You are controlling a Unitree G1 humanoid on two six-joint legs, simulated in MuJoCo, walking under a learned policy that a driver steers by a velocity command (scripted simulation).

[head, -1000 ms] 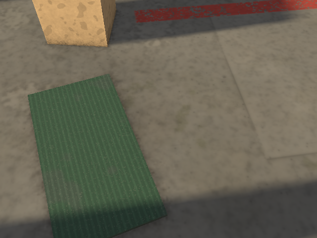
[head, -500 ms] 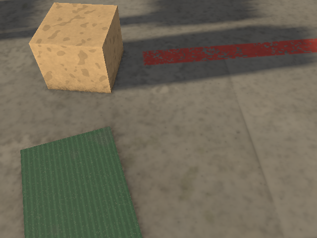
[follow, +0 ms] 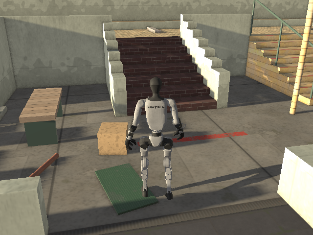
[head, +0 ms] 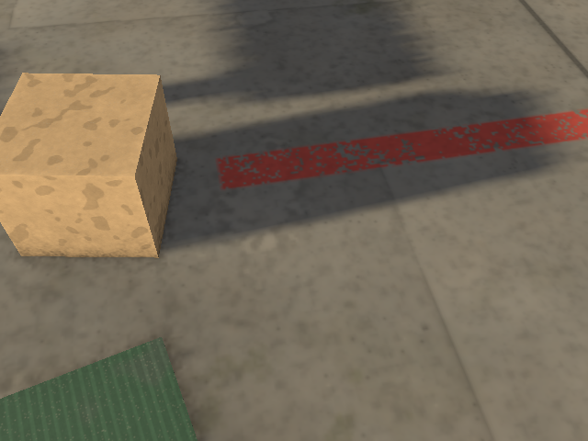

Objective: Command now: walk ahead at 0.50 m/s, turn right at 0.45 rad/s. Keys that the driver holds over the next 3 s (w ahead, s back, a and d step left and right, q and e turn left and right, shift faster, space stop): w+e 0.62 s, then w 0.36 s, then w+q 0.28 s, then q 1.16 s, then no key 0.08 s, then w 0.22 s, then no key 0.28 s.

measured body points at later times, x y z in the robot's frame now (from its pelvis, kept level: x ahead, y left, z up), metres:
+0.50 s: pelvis +0.24 -0.11 -0.02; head +0.27 -0.15 +0.43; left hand +0.43 +0.13 -0.11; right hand +0.29 -0.42 -0.14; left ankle +0.21 +0.09 -0.64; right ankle +0.25 -0.19 -0.75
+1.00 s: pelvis +0.54 -0.20 -0.02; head +0.57 -0.21 +0.43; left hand +0.73 +0.02 -0.14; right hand +0.55 -0.50 -0.12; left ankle +0.64 -0.15 -0.75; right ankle +0.37 -0.24 -0.65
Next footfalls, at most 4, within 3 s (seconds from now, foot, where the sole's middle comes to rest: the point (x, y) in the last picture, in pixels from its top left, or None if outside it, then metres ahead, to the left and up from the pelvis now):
0.38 right None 0.29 -0.20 -0.79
0.88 left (374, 359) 0.68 -0.17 -0.79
1.34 right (496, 316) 0.81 -0.49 -0.79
1.78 left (395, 284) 0.90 -0.24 -0.79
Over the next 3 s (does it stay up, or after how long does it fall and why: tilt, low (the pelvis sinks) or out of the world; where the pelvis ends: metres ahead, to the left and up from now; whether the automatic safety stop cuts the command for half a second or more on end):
stays up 0.90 -0.28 -0.01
